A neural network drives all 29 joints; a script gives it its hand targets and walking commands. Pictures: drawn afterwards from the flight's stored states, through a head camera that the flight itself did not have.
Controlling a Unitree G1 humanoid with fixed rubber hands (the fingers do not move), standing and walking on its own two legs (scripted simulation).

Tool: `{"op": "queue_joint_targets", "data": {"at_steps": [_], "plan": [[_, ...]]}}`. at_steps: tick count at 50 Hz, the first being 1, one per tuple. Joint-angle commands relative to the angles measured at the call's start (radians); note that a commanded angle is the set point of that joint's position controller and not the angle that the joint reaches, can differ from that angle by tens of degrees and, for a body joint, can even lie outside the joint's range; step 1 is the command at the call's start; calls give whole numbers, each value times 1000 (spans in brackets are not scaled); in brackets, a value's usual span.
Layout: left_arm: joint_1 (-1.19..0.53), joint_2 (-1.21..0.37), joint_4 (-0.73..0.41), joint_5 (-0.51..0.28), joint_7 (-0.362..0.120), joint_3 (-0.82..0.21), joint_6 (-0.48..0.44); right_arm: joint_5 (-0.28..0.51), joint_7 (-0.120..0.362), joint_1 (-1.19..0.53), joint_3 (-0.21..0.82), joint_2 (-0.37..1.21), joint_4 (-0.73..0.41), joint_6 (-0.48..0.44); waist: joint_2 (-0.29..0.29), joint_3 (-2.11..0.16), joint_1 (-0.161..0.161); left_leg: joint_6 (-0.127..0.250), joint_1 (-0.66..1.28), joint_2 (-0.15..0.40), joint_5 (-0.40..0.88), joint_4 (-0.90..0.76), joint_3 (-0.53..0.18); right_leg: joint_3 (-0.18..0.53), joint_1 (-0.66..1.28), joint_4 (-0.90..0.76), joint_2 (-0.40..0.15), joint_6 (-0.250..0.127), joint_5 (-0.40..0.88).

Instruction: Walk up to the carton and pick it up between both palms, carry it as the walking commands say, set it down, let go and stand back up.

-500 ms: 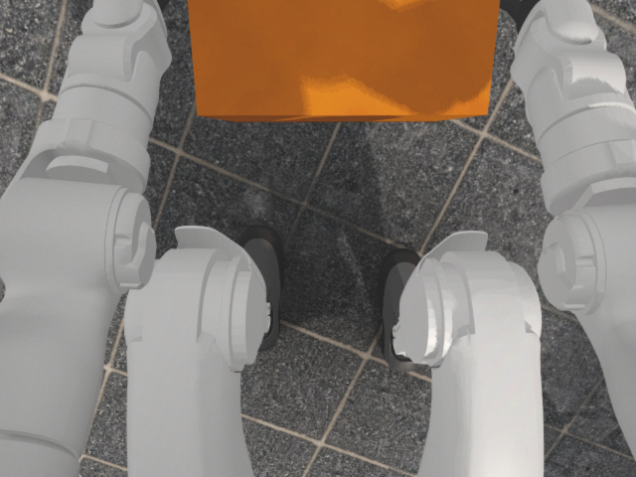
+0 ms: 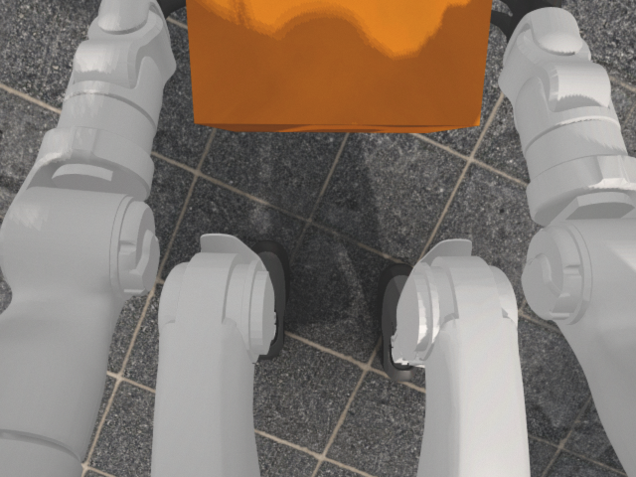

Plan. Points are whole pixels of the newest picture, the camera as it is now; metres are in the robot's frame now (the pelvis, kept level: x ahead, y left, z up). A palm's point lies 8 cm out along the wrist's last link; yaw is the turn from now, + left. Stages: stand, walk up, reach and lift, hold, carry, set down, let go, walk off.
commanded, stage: reach and lift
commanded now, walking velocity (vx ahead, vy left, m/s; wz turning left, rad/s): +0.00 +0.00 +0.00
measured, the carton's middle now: (334, 25) +0.56 +0.03 -0.21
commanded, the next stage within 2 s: none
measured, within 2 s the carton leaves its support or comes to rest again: neither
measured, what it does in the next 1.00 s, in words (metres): rises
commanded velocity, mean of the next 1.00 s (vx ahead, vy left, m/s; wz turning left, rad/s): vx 0.00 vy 0.00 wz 0.00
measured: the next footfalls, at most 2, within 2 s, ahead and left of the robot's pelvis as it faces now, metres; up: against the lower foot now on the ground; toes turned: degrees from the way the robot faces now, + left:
none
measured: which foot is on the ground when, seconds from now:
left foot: down 0.00-1.00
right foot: down 0.00-1.00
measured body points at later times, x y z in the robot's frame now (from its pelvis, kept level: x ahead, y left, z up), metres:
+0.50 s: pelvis +0.01 +0.00 +0.03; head +0.33 +0.02 +0.34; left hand +0.55 +0.21 -0.09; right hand +0.56 -0.15 -0.08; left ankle +0.14 +0.12 -0.34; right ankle +0.11 -0.11 -0.34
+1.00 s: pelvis +0.01 +0.00 +0.08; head +0.29 +0.02 +0.42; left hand +0.53 +0.21 -0.01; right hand +0.53 -0.15 +0.00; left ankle +0.14 +0.12 -0.34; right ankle +0.11 -0.11 -0.34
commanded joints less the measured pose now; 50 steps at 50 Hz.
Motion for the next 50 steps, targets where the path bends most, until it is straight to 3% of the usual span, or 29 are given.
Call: {"op": "queue_joint_targets", "data": {"at_steps": [1, 7, 20, 33, 50], "plan": [[-597, -958, -339, -41, -300, -193, -14, 65, 304, -693, 273, 934, -312, -26, 41, -1298, 26, 4, 787, -78, 275, -127, 59, -62, 436, -211, 67, -10, 255], [-583, -995, -410, -9, -316, -189, 19, 54, 319, -677, 281, 976, -358, 4, 30, -1388, 39, 2, 799, -80, 302, -145, 69, -59, 459, -235, 73, -4, 278], [-498, -1082, -496, 30, -348, -235, 65, 7, 322, -578, 311, 1042, -446, 39, 29, -1602, 22, -13, 812, -93, 380, -192, 81, -56, 543, -280, 86, 6, 388], [-408, -1126, -474, 91, -349, -196, 106, -35, 359, -485, 279, 1070, -420, 78, 46, -1517, 21, -17, 821, -107, 305, -312, 66, -61, 461, -383, 91, -3, 298], [-368, -1197, -474, 129, -370, -167, 158, -66, 392, -434, 265, 1123, -412, 127, 47, -1550, 7, -19, 896, -115, 258, -421, 65, -54, 555, -496, 94, -9, 275]]}}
